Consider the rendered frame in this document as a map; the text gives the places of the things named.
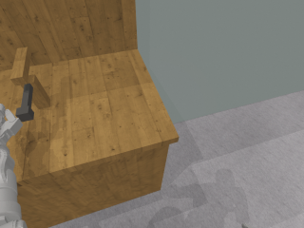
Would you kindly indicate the counter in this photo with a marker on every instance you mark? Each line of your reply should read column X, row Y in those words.
column 100, row 133

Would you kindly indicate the tap lever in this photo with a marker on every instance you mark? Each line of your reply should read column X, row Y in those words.
column 25, row 113

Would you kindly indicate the left robot forearm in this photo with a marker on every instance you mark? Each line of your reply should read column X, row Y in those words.
column 10, row 209

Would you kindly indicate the left robot hand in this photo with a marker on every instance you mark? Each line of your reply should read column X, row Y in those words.
column 10, row 127

